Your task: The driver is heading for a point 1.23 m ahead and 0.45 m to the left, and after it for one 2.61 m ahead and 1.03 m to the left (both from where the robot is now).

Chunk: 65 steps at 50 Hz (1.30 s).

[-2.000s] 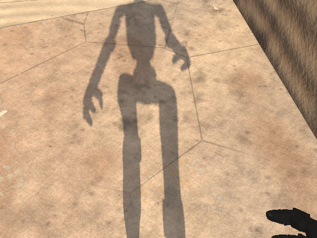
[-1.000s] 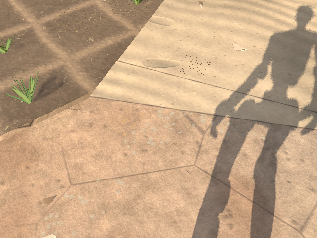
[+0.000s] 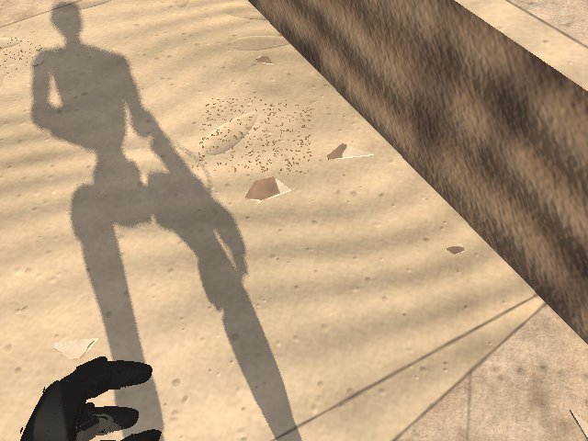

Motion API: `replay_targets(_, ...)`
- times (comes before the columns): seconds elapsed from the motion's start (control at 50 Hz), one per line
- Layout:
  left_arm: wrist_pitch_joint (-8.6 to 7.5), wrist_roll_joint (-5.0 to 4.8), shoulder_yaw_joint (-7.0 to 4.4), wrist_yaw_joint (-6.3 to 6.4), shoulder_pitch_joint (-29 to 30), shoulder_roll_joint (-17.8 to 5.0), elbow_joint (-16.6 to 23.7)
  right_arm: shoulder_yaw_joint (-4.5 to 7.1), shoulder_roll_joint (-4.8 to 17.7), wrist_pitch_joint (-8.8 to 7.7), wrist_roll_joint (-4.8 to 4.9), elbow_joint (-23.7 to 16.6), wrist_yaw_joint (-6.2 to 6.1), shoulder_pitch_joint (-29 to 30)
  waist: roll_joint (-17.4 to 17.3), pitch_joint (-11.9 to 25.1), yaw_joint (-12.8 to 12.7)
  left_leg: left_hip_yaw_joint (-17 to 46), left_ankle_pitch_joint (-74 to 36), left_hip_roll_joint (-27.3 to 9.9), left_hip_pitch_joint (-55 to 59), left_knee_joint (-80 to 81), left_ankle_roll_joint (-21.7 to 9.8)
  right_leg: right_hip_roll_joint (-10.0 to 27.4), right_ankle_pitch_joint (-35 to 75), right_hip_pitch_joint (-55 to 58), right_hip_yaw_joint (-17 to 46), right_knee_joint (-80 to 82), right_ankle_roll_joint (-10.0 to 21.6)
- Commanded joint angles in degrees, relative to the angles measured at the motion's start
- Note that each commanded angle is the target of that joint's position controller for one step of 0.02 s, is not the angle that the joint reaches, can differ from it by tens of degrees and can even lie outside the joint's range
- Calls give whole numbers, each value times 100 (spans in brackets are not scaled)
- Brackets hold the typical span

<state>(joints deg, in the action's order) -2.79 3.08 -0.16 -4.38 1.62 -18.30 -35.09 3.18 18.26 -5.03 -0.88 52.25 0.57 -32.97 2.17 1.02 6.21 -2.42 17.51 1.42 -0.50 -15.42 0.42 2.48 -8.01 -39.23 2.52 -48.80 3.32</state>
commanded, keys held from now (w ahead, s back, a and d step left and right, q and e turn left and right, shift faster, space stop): w+q+shift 0.40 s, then q+shift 0.44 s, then shift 0.12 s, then e+shift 0.04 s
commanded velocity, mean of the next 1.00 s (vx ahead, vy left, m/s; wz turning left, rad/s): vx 0.62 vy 0.00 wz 0.76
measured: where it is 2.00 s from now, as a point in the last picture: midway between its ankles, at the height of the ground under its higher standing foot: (208, 312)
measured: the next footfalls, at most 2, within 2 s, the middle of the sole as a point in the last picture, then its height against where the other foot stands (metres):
right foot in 0.12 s outside the picture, level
left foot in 0.54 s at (205, 375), level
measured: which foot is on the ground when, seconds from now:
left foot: down 0.00-0.12, up 0.14-0.52, down 0.54-0.96, up 0.98-1.00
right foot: up 0.00-0.10, down 0.12-0.54, up 0.56-0.94, down 0.96-1.00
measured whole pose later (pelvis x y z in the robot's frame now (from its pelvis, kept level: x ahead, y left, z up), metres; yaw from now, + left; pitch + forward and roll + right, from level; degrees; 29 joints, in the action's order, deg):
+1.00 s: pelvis +0.73 +0.12 -0.02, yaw +50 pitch +1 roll -1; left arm -3.9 2.1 -2.6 1.2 -4.4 -15.8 -36.2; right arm 5.1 19.0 2.4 0.8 35.1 -2.5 -8.3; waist -1.1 -1.3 1.7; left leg 15.6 30.6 12.2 -20.1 -51.3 -1.9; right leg -4.8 -3.4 -27.1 6.2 -29.7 -0.7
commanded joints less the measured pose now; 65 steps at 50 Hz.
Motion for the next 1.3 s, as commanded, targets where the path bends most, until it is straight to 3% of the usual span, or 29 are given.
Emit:
replay_targets(0.02,-101,-95,71,-81,126,-180,354,165,951,-185,65,-635,78,942,-609,-669,-700,1078,-2124,-1197,-1954,1464,-1018,-162,683,1946,-479,965,-84)
replay_targets(0.06,-118,-80,-42,70,-93,-442,247,190,1106,-166,77,-527,96,723,-545,-368,-817,919,-3883,-1233,-1197,649,-931,-342,341,2400,-490,1325,-3)
replay_targets(0.1,-168,36,-226,274,-1661,-715,-251,203,1194,-113,108,-432,63,607,-483,630,-1578,666,-4561,-879,-1411,-1858,-756,-476,-118,4371,-462,1596,87)
replay_targets(0.12,-197,165,-384,417,-2535,-1144,-362,112,849,-120,113,-538,70,644,-95,1207,-1939,522,-2912,-500,-2505,-3705,-681,650,-1447,5597,624,1769,195)
replay_targets(0.14,-204,313,-481,493,-2823,-1536,-344,-69,-113,-97,236,-775,31,98,1149,2126,-1456,569,1130,-73,-3869,-5823,-622,2447,-3266,6618,3330,2466,522)
replay_targets(0.16,-134,108,-486,511,-2632,-1340,-312,11,349,-19,213,-888,3,509,820,1979,-1518,709,631,-118,-4337,-6433,-705,2449,-3878,5941,4370,3365,666)
replay_targets(0.2,-199,-18,-332,479,-1856,-561,-444,32,353,83,93,-920,65,1214,238,291,-1106,630,-214,-608,-4560,-6024,-652,1804,-2163,4492,2410,3390,559)
replay_targets(0.28,-398,-198,-252,436,-1887,-107,-813,16,-41,439,-51,-985,221,1472,325,-402,-583,603,-293,-942,-4366,-5672,-449,1419,-315,3463,611,3906,334)
replay_targets(0.4,-544,-192,-292,466,-1772,-245,-1068,-126,-75,459,-42,-1665,487,2885,48,-837,-403,-177,-2020,-755,-3856,-3614,-658,846,1662,3115,-1527,4450,37)
replay_targets(0.44,-536,-236,-330,521,-1928,-490,-1115,-154,-69,409,-114,-1680,534,3039,-173,-868,-401,-765,-2371,-259,-3052,-2705,-794,798,3987,3296,-1843,3935,-64)
replay_targets(0.48,-434,-283,-425,608,-2035,-900,-1054,-81,149,353,-158,-1391,485,2146,17,-227,5,-1018,-2185,349,-1885,-2380,-881,882,6028,3641,-1816,2310,-186)
replay_targets(0.52,-289,-317,-483,586,-1795,-1050,-918,170,605,321,-194,-787,277,155,-37,861,836,-457,-2362,539,463,-2088,-1211,951,5093,2934,-1590,-727,-281)
replay_targets(0.54,-340,-433,-428,559,-1653,-754,-736,464,1323,409,471,-1115,130,567,-1149,606,660,721,-3799,-364,1686,-1682,-1524,-267,-570,1303,-1408,-2982,-767)
replay_targets(0.56,-497,-252,-239,516,-2643,-351,-340,431,1946,345,136,-1515,105,1251,-1913,1867,-343,3776,-5799,-1820,2998,-1704,-2737,-799,-2804,-207,-208,-5008,-966)
replay_targets(0.58,-600,-362,-284,494,-2289,-876,-137,510,1778,351,-18,-1847,122,1360,-875,3057,42,4651,-3829,-2124,3141,-961,-3027,-621,-2487,-261,850,-5105,-822)
replay_targets(0.62,-527,-394,-323,603,-1588,-849,64,404,1207,211,209,-1984,151,2117,535,1233,-513,3894,-2627,-1471,1097,-398,-2436,-182,-2020,-466,680,-3810,-710)
replay_targets(0.68,-213,-247,-416,673,-1703,-854,-7,341,928,194,154,-2100,68,2555,365,237,-973,2827,-4029,-890,-1332,-225,-2132,63,-1842,477,594,-2730,-875)
replay_targets(0.76,-160,-179,-281,709,-1053,-225,265,411,929,442,254,-1982,-211,2499,-7,604,-862,2001,-4859,-1,-2005,-775,-1557,-399,-671,1076,261,-463,-1029)
replay_targets(0.82,-122,-269,-295,647,-554,-222,359,444,892,707,342,-2014,-364,2485,-482,944,-642,2156,-3735,223,-1926,-1080,-983,-771,394,1520,296,759,-1001)
replay_targets(0.92,-200,-268,-446,535,-537,-456,275,289,393,730,182,-2092,-374,2487,-1084,678,-628,2896,-1911,-18,-1380,-1811,-819,-505,1015,1942,668,2179,-748)
replay_targets(0.94,-248,-219,-462,537,-670,-455,232,228,247,702,169,-2103,-340,2461,-913,710,-693,2723,-1341,137,-1444,-2344,-678,-238,1654,2475,658,2657,-541)
replay_targets(0.96,-246,-118,-460,573,-656,-596,316,107,-110,678,84,-2091,-299,2053,52,981,-467,2140,938,630,-2089,-3653,-412,808,3251,3482,1604,2537,-15)
replay_targets(0.98,-181,110,-454,584,-1027,-694,264,124,103,674,174,-2103,-273,1488,1321,1164,-243,1622,2575,1146,-3048,-4742,6,2054,4443,4153,3426,2679,1279)
replay_targets(1.0,-144,-12,-483,561,-946,-639,272,230,596,681,170,-1872,-248,1159,1208,1403,-215,1664,2193,693,-3197,-5555,286,2275,3138,3961,4350,2765,1689)
replay_targets(1.04,-28,-166,-297,471,-775,-106,312,261,680,863,71,-1634,-273,1907,104,912,-458,1297,1511,389,-2902,-5709,484,1121,1047,3153,2882,2755,949)
replay_targets(1.1,243,-363,-526,429,-598,-707,369,180,333,857,47,-1765,-251,2344,387,79,-465,475,1210,382,-2365,-3962,473,135,-250,2066,2187,3228,422)
replay_targets(1.26,427,-537,-761,636,-1083,-718,346,256,324,570,176,-1356,-167,2012,949,594,-387,781,-199,350,-641,-631,-245,31,-1735,2174,2869,3440,282)
replay_targets(1.28,438,-547,-749,669,-1081,-611,391,335,588,547,86,-1269,-172,1788,664,710,-333,1076,-304,-196,137,-481,-485,-241,-1996,1451,2501,3055,-38)
replay_targets(1.3,415,-580,-713,664,-828,-447,576,417,935,533,-117,-1255,-162,1735,-804,488,-303,2331,-135,-1347,230,-148,-1148,-870,-2338,376,1485,1646,-283)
